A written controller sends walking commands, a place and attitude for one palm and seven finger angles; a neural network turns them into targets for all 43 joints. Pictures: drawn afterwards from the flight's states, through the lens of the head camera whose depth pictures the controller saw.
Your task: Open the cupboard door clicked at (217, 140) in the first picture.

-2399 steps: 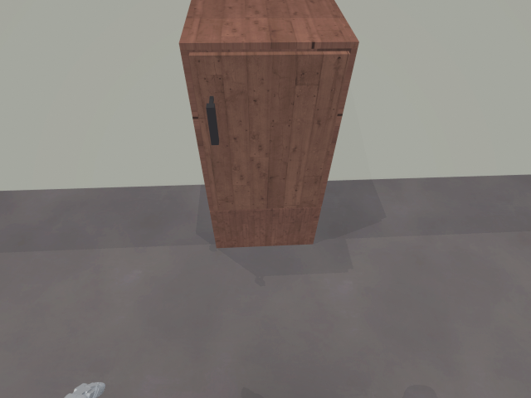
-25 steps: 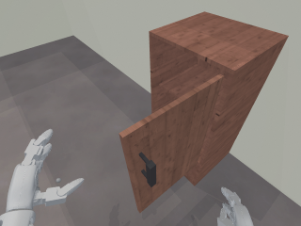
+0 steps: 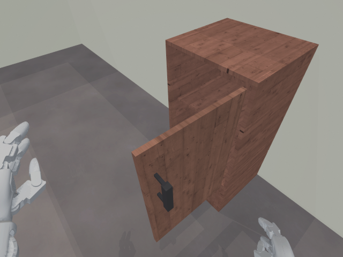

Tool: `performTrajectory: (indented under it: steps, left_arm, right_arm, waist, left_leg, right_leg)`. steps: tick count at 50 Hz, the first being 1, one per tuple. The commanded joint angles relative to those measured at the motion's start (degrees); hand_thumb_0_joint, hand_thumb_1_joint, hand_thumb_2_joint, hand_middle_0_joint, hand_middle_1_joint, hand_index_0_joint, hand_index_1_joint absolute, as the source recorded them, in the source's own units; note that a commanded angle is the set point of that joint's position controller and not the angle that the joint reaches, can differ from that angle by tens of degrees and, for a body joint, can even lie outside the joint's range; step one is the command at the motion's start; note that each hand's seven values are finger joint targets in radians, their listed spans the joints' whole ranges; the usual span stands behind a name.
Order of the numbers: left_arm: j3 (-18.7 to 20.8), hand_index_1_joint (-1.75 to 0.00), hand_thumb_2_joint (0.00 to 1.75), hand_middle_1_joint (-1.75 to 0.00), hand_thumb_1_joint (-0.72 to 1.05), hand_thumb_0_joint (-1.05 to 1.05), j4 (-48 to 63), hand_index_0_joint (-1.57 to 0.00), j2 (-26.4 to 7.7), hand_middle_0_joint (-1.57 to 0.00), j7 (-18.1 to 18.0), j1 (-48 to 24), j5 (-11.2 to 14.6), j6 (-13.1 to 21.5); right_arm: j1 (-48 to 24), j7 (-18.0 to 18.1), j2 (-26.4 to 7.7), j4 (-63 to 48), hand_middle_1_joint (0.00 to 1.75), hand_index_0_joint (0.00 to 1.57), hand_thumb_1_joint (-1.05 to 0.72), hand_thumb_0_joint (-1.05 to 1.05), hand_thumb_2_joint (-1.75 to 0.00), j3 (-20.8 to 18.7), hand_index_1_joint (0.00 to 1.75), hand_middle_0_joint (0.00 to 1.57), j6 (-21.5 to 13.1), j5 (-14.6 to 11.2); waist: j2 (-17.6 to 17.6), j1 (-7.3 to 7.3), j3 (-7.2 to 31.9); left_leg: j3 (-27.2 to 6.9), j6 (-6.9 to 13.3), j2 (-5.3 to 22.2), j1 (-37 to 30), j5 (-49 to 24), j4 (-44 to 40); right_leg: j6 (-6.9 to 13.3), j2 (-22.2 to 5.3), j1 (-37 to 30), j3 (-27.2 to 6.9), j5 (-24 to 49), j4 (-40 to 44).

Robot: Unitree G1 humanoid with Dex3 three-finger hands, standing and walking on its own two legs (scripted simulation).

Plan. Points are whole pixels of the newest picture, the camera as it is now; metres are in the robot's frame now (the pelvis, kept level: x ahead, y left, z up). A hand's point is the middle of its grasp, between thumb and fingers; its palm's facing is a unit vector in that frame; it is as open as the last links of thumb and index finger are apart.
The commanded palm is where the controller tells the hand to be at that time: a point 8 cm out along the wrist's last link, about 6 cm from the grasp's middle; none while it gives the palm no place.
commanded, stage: draw the hand back to the body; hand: left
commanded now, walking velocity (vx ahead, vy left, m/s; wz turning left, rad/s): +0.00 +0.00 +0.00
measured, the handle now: (163, 192) +0.30 +0.07 -0.06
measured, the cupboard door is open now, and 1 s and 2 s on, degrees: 89 89 89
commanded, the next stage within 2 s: step back with the hand held close in 0.16 s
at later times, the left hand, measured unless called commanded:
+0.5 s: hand (41, 186) +0.18 +0.26 +0.16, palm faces +0.41 -0.77 -0.49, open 7.4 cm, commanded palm +0.12 +0.30 +0.17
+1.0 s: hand (16, 217) +0.13 +0.27 +0.15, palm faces +0.45 -0.76 -0.48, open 7.4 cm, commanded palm +0.06 +0.31 +0.17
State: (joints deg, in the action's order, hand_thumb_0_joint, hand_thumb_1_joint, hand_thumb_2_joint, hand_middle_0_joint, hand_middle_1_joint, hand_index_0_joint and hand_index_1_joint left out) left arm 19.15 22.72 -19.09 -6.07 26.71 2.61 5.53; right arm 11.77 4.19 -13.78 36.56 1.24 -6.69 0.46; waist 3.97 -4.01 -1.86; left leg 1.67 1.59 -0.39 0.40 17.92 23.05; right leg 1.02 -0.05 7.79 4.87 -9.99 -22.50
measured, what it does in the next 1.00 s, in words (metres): shifts its weight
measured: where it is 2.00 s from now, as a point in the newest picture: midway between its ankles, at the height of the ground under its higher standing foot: outside the picture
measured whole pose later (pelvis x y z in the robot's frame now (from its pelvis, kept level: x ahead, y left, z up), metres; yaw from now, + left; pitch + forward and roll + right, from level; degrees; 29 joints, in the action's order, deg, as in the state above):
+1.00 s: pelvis -0.08 +0.01 -0.02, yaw +0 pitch +0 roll +0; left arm 24.6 29.4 -22.5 -9.2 29.5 -0.2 12.1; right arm 12.9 5.4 -13.0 32.0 0.7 -3.7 0.3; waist -0.7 -0.3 -1.7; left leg 2.5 3.1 -1.7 20.0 18.0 37.7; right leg 0.6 -1.9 25.2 4.1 -7.1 -32.2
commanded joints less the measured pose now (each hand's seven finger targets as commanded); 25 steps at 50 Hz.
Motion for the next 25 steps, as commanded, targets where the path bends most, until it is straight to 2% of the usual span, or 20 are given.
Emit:
performTrajectory:
  steps: [1, 6, 11, 13, 14, 15, 16, 17, 19, 21, 25]
  left_arm:
    - [7.5, -0.30, 0.90, -0.30, 0.90, 0.00, 12.5, -0.20, -12.2, -0.20, -1.4, -5.0, -0.3, 3.8]
    - [7.2, -0.30, 0.90, -0.30, 0.90, 0.00, 12.5, -0.20, -11.8, -0.20, -1.6, -5.3, -0.3, 4.1]
    - [6.3, -0.30, 0.90, -0.30, 0.90, 0.00, 10.2, -0.20, -10.7, -0.20, -1.4, -5.1, -0.2, 4.1]
    - [6.1, -0.30, 0.90, -0.30, 0.90, 0.00, 10.8, -0.20, -10.5, -0.20, -1.3, -5.2, -0.1, 4.3]
    - [7.0, -0.30, 0.90, -0.30, 0.90, 0.00, 13.6, -0.20, -12.4, -0.20, -1.6, -10.9, -0.3, 4.8]
    - [13.6, -0.30, 0.90, -0.30, 0.90, 0.00, 13.6, -0.20, -18.0, -0.20, -2.2, -13.6, -0.6, 6.9]
    - [13.1, -0.30, 0.90, -0.30, 0.90, 0.00, 11.0, -0.20, -17.1, -0.20, -2.0, -12.6, -1.0, 7.4]
    - [10.7, -0.30, 0.90, -0.30, 0.90, 0.00, 7.9, -0.20, -13.5, -0.20, -1.6, -6.0, -1.0, 7.2]
    - [8.6, -0.30, 0.90, -0.30, 0.90, 0.00, 10.0, -0.20, -11.5, -0.20, -1.3, -1.4, -0.9, 7.6]
    - [9.5, -0.30, 0.90, -0.30, 0.90, 0.00, 11.9, -0.20, -12.2, -0.20, -1.7, 1.0, -0.7, 8.0]
    - [12.1, -0.30, 0.90, -0.30, 0.90, 0.00, 14.9, -0.20, -14.4, -0.20, -2.5, 4.3, -0.5, 7.8]
  right_arm:
    - [-7.8, 0.7, -5.6, -9.5, 0.30, 0.20, -0.90, 0.00, -0.90, -2.0, 0.30, 0.20, -3.4, -0.4]
    - [-7.8, 0.9, -5.4, -9.0, 0.30, 0.20, -0.90, 0.00, -0.90, -1.9, 0.30, 0.20, -4.0, -0.3]
    - [-8.0, 0.9, -5.3, -8.6, 0.30, 0.20, -0.90, 0.00, -0.90, -2.0, 0.30, 0.20, -4.2, -0.3]
    - [-8.1, 0.9, -5.1, -8.7, 0.30, 0.20, -0.90, 0.00, -0.90, -2.1, 0.30, 0.20, -4.3, -0.4]
    - [-8.3, 1.0, -5.4, -8.4, 0.30, 0.20, -0.90, 0.00, -0.90, -2.0, 0.30, 0.20, -4.5, -0.4]
    - [-6.3, 1.2, -6.1, -10.6, 0.30, 0.20, -0.90, 0.00, -0.90, -1.9, 0.30, 0.20, -3.2, -0.9]
    - [-5.9, 1.2, -5.5, -9.8, 0.30, 0.20, -0.90, 0.00, -0.90, -1.9, 0.30, 0.20, -2.3, -0.7]
    - [-6.1, 1.1, -5.6, -9.7, 0.30, 0.20, -0.90, 0.00, -0.90, -2.2, 0.30, 0.20, -1.7, -0.3]
    - [-6.6, 0.8, -6.3, -10.4, 0.30, 0.20, -0.90, 0.00, -0.90, -2.5, 0.30, 0.20, -1.0, -0.1]
    - [-6.8, 0.9, -6.7, -10.7, 0.30, 0.20, -0.90, 0.00, -0.90, -2.8, 0.30, 0.20, -0.6, 0.1]
    - [-6.9, 1.3, -6.5, -12.2, 0.30, 0.20, -0.90, 0.00, -0.90, -3.5, 0.30, 0.20, 0.8, -0.2]
  waist:
    - [0.4, -0.35, 4.1]
    - [1.1, -0.30, 3.5]
    - [-1.1, -0.18, 1.3]
    - [-0.8, -0.19, 2.1]
    - [0.0, 0.25, 3.5]
    - [-3.5, 3.00, -2.0]
    - [-3.4, 3.02, -1.6]
    - [-4.0, 3.23, -0.3]
    - [-1.7, 3.35, 4.4]
    - [-0.3, 3.12, 7.8]
    - [-2.4, 3.10, 12.6]
  left_leg:
    - [-1.9, -0.7, 1.8, 8.5, -15.6, -4.3]
    - [-1.9, -0.6, 1.6, 8.1, -14.2, -4.5]
    - [-2.0, -0.4, 1.7, 8.7, -12.1, -4.8]
    - [-1.8, -0.2, 1.7, 8.2, -11.6, -4.9]
    - [-1.9, -0.2, 1.4, 7.8, -11.3, -4.7]
    - [-3.1, 0.6, 2.4, 12.9, -6.4, -2.6]
    - [-3.7, 0.7, 1.9, 13.3, -4.4, -1.7]
    - [-3.5, 0.6, 1.9, 12.7, -5.3, -0.4]
    - [-2.8, 0.5, 2.0, 11.6, -8.4, 0.7]
    - [-3.5, 0.1, 2.6, 12.6, -12.4, -0.2]
    - [-4.2, -0.5, 3.6, 14.6, -19.4, 0.4]
  right_leg:
    - [0.7, -0.9, -8.2, -3.1, 6.7, 2.5]
    - [0.7, -1.0, -7.8, -3.3, 5.5, 3.2]
    - [0.6, -0.9, -6.5, -3.5, 3.2, 4.1]
    - [0.4, -1.0, -6.7, -3.8, 2.9, 4.1]
    - [0.5, -1.1, -7.0, -4.0, 2.8, 4.2]
    - [0.3, -3.8, -0.3, -9.5, 2.8, 7.0]
    - [0.7, -5.3, 0.5, -9.9, 1.2, 7.8]
    - [1.0, -5.9, 1.6, -9.9, 1.0, 7.8]
    - [1.2, -6.8, 0.8, -9.4, 4.6, 6.1]
    - [1.2, -6.5, -1.9, -7.7, 10.1, 2.9]
    - [0.7, -5.7, -4.8, -6.6, 18.8, -2.7]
